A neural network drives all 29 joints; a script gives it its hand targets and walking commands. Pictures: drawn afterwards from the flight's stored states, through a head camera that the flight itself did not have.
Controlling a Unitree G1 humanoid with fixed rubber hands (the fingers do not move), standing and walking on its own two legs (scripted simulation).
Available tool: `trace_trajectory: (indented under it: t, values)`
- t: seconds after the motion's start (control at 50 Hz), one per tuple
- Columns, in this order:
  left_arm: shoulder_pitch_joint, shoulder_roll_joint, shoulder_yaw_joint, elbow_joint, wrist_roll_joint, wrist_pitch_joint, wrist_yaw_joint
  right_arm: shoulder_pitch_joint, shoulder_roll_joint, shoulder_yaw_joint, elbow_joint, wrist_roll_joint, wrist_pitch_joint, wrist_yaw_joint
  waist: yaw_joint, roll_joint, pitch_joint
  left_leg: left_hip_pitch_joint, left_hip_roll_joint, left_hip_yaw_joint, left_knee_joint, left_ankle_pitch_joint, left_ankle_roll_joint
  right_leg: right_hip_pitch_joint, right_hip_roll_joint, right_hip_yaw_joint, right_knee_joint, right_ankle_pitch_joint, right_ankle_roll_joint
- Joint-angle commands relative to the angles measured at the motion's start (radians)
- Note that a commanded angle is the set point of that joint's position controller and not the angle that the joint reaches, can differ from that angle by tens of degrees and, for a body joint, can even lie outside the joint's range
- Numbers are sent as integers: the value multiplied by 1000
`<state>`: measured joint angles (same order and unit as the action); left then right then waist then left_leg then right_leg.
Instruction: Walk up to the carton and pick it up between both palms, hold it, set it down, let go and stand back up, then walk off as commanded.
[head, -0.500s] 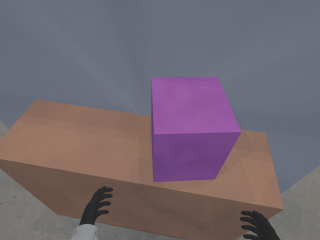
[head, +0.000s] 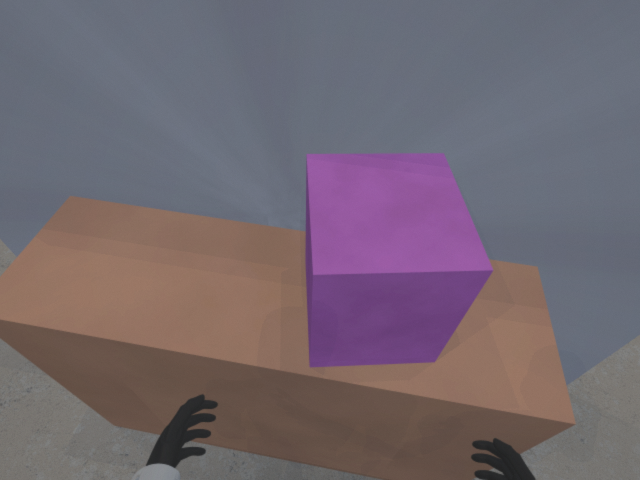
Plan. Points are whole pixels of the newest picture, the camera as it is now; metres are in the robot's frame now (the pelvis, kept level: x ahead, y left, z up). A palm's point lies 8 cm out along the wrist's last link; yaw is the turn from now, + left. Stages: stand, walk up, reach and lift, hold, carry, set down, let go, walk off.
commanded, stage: set down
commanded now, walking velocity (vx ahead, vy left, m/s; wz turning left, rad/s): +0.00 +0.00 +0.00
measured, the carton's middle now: (374, 264) +0.43 -0.01 +0.00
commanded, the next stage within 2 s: let go in 0.10 s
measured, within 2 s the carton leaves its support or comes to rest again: neither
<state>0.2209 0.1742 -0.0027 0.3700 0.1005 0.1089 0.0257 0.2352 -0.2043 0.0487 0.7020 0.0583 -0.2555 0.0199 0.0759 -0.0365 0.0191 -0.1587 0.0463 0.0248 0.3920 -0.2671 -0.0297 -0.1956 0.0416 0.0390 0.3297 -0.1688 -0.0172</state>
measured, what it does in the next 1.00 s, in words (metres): stands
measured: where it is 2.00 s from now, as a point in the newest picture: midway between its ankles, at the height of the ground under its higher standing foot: outside the picture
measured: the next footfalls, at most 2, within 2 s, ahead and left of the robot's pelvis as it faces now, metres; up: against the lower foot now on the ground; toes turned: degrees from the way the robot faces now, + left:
none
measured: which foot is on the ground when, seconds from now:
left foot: down 0.00-1.00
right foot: down 0.00-1.00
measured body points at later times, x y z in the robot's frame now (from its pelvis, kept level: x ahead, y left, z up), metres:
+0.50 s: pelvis +0.00 +0.00 +0.00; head +0.04 +0.03 +0.45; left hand +0.17 +0.23 -0.08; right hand +0.18 -0.21 -0.09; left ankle -0.04 +0.12 -0.75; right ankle +0.00 -0.12 -0.75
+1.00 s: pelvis +0.00 -0.01 +0.00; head +0.02 +0.01 +0.45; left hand +0.11 +0.28 -0.11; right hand +0.15 -0.28 -0.10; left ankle -0.04 +0.12 -0.75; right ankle +0.00 -0.12 -0.75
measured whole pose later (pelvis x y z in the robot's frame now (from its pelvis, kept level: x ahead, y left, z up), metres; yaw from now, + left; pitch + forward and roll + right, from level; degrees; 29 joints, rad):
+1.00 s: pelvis +0.00 -0.01 +0.00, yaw +0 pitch +0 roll +0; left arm 0.22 0.36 0.00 0.70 0.09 0.00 0.02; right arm 0.20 -0.34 0.05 0.80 -0.01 -0.04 0.01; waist 0.08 -0.05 0.02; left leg -0.12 0.03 0.02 0.39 -0.28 -0.03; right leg -0.21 0.02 0.04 0.45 -0.24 -0.01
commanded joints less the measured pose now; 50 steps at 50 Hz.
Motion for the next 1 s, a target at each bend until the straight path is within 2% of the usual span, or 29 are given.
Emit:
trace_trajectory:
  t: [0.0, 0.06, 0.22, 0.28, 0.34, 0.38, 0.44, 0.56, 0.58, 0.6, 0.62, 0.64, 0.68, 0.7, 0.72, 0.74, 0.8, 0.82, 0.88, 0.96, 0.98]
  values:
    - [-82, 116, 43, -21, -123, -6, -29, -78, -63, -121, -59, -50, -48, -34, -88, 16, -48, 101, -56, 47, -46, 219, 8, 106, -39, -33, -45, 111, -6]
    - [-96, 114, 40, -38, -121, -8, -26, -87, -59, -122, -44, -49, -53, -36, -91, 45, -66, 106, -57, 45, -37, 240, 1, 110, -40, -36, -40, 125, -9]
    - [-87, 104, 26, -51, -119, -1, -26, -85, -76, -131, -8, -50, -58, -34, -105, 49, -76, 123, -57, 34, -23, 291, -6, 118, -36, -50, -35, 162, -8]
    - [-80, 98, 21, -44, -119, -1, -27, -92, -79, -129, -12, -50, -63, -32, -100, 40, -72, 122, -55, 33, -23, 296, -4, 114, -33, -54, -32, 167, -8]
    - [-88, 96, 23, -49, -104, 1, -23, -95, -90, -134, 11, -47, -63, -26, -103, 64, -74, 123, -59, 30, -19, 301, -11, 114, -31, -59, -28, 174, -8]
    - [-88, 98, 23, -58, -113, -4, -24, -97, -86, -135, -6, -48, -72, -27, -101, 40, -90, 129, -55, 28, -15, 320, -6, 121, -29, -61, -26, 198, -6]
    - [-83, 94, 17, -54, -110, -7, -21, -102, -97, -143, -1, -51, -76, -23, -101, 60, -90, 131, -54, 28, -15, 334, -14, 114, -28, -67, -26, 186, -11]
    - [-75, 101, 18, -58, -104, -11, -19, -99, -103, -145, 1, -48, -80, -21, -96, 54, -89, 122, -56, 29, -16, 331, -13, 128, -28, -68, -20, 210, -9]
    - [-11, 305, 110, 100, -63, -79, -12, 21, -298, -141, 44, -107, 57, -35, -40, 38, -199, 32, 51, -61, 67, 504, 15, 182, -114, 10, 162, 321, -7]
    - [3, 303, 117, 108, -66, -100, -14, -1, -299, -151, 23, -107, 110, -42, -52, 4, -208, 34, 48, -47, 78, 478, 27, 162, -114, 19, 158, 325, -3]
    - [5, 292, 111, 138, -67, -109, -13, 0, -282, -142, 11, -109, 137, -44, -57, 22, -196, 36, 49, -43, 63, 420, 33, 145, -116, 31, 143, 287, 0]
    - [17, 273, 108, 152, -73, -117, -12, -28, -271, -137, -3, -114, 154, -45, -44, 35, -176, 13, 52, -43, 49, 341, 37, 132, -117, 36, 124, 223, 9]
    - [-21, 288, 103, 170, -74, -128, -16, -30, -278, -128, -7, -105, 170, -39, -50, 19, -104, -31, 44, -62, 28, 226, 45, 94, -129, 57, 95, 140, 1]
    - [-35, 295, 93, 197, -80, -133, -17, -24, -281, -123, 5, -106, 179, -39, -53, 36, -92, -27, 38, -61, 26, 196, 45, 72, -135, 69, 88, 120, -6]
    - [-33, 293, 81, 211, -81, -135, -18, -35, -283, -120, 3, -104, 184, -39, -56, 8, -77, -23, 46, -68, 22, 168, 51, 49, -137, 72, 88, 106, -12]
    - [-29, 291, 79, 233, -79, -138, -20, -30, -286, -115, 5, -102, 189, -37, -60, 34, -82, -22, 46, -74, 28, 153, 58, 52, -137, 80, 79, 102, -16]
    - [-24, 323, 70, 283, -85, -148, -24, -50, -307, -108, 10, -102, 203, -29, -51, 22, -91, -8, 42, -82, 22, 160, 59, 55, -142, 90, 72, 117, -14]
    - [-29, 346, 71, 299, -82, -149, -24, -44, -301, -104, 19, -96, 207, -27, -61, 17, -85, -1, 40, -78, 21, 163, 55, 44, -139, 91, 69, 122, -11]
    - [-38, 373, 72, 335, -83, -152, -24, -38, -320, -99, 32, -93, 213, -26, -62, 55, -89, 2, 43, -86, 17, 180, 58, 65, -144, 94, 63, 147, -16]
    - [-28, 392, 68, 378, -89, -159, -20, -30, -335, -94, 43, -91, 221, -25, -70, 35, -111, 24, 46, -82, 16, 220, 59, 93, -149, 97, 58, 199, -12]
    - [-32, 390, 67, 391, -87, -159, -17, -33, -337, -93, 57, -88, 222, -26, -64, 56, -115, 21, 47, -83, 12, 234, 59, 104, -152, 97, 61, 214, -17]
